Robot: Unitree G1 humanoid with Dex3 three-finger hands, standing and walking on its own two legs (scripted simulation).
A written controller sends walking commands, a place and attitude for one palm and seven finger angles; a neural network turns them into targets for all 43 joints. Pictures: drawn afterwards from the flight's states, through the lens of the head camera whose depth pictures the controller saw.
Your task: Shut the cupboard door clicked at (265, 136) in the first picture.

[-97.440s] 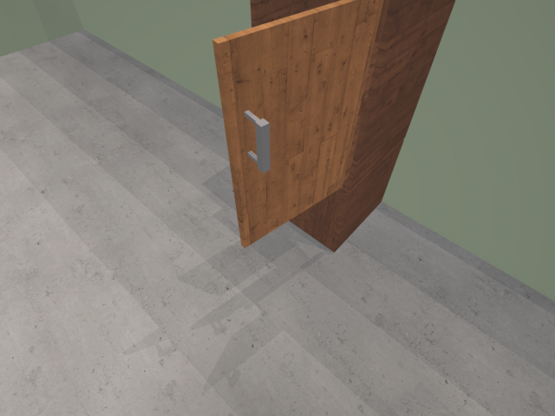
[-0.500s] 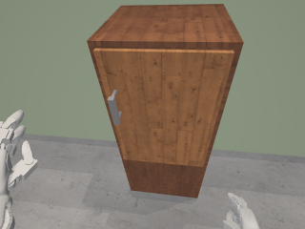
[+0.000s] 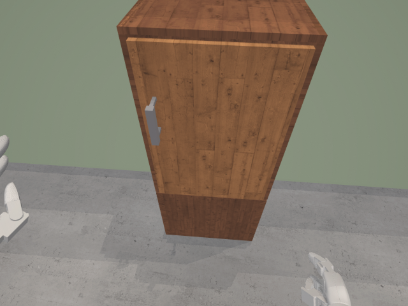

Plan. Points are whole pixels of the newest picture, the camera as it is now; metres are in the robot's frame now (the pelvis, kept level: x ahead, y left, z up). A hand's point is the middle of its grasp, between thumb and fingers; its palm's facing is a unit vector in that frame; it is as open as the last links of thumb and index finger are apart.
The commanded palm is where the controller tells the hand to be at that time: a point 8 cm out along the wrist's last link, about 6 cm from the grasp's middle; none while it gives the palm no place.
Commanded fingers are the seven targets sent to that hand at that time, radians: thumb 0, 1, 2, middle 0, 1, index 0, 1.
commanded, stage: step back with the hand held close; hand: left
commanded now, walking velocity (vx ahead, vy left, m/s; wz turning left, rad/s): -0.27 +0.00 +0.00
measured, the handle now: (154, 121) +0.55 +0.17 +0.05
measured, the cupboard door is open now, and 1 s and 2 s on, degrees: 0 0 0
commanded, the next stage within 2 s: stop stepping back and stand still in 0.72 s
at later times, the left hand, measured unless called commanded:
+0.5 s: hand out of the picture +0.11 +0.28 +0.17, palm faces +0.51 -0.77 -0.39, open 7.4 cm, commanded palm +0.04 +0.31 +0.18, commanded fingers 0.00 0.90 0.90 -0.20 -0.30 -0.20 -0.30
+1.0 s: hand out of the picture +0.01 +0.29 +0.18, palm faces +0.45 -0.80 -0.39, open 7.4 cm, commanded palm -0.08 +0.32 +0.18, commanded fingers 0.00 0.90 0.90 -0.20 -0.30 -0.20 -0.30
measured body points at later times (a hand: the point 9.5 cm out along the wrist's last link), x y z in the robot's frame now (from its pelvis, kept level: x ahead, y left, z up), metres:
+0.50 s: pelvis -0.08 +0.00 -0.02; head -0.08 +0.03 +0.43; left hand +0.08 +0.32 +0.19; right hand +0.09 -0.24 -0.09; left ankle +0.05 +0.09 -0.73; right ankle +0.02 -0.14 -0.73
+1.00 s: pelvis -0.20 +0.01 -0.01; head -0.21 +0.04 +0.44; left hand -0.02 +0.33 +0.20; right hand -0.01 -0.22 -0.07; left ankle +0.00 +0.10 -0.73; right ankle -0.23 -0.14 -0.73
